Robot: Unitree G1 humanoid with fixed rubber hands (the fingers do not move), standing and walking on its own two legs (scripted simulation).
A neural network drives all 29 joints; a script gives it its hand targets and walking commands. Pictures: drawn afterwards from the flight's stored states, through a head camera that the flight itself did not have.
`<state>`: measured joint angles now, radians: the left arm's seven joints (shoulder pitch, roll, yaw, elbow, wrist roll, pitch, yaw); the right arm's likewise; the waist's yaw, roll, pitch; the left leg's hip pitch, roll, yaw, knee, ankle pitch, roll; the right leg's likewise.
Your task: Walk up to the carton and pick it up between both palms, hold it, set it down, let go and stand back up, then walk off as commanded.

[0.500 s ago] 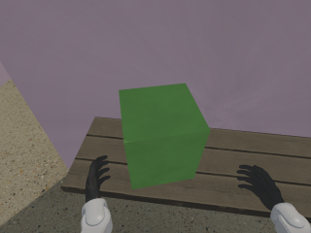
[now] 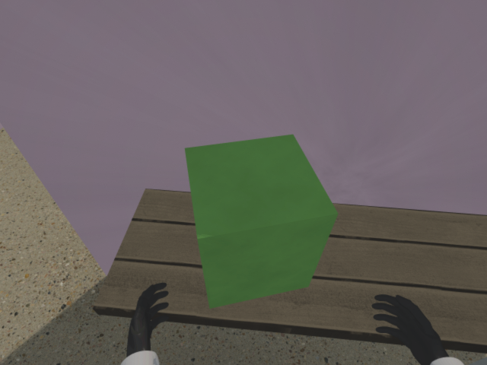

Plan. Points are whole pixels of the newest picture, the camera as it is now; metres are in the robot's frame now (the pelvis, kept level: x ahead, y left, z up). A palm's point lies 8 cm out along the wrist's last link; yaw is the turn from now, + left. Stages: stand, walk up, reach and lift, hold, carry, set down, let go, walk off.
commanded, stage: set down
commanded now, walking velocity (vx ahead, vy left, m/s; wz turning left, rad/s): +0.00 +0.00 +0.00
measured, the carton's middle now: (250, 222) +0.39 +0.02 +0.00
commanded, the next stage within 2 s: let go in 0.98 s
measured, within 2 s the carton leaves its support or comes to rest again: neither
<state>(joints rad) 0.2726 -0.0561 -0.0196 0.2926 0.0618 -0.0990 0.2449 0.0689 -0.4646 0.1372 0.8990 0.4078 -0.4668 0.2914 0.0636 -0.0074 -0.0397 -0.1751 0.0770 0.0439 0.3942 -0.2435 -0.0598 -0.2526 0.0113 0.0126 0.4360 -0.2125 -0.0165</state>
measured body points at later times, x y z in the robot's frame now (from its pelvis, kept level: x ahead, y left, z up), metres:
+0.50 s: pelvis +0.01 +0.01 +0.00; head +0.01 +0.03 +0.45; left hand +0.17 +0.21 -0.06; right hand +0.20 -0.26 -0.05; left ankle -0.03 +0.16 -0.74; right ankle +0.01 -0.11 -0.74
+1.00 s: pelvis +0.01 +0.02 +0.00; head -0.01 +0.04 +0.45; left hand +0.16 +0.25 -0.09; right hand +0.20 -0.24 -0.05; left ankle -0.03 +0.16 -0.74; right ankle +0.01 -0.11 -0.74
